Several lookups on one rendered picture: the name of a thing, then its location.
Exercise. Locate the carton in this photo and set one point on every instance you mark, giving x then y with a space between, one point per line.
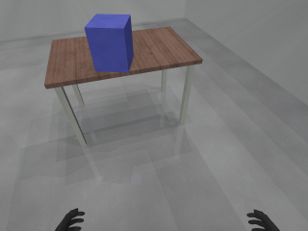
111 42

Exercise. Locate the table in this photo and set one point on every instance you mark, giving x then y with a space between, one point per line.
70 63

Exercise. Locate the left robot hand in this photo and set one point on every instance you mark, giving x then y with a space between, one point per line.
70 219

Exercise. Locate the right robot hand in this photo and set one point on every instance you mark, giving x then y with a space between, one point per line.
263 221

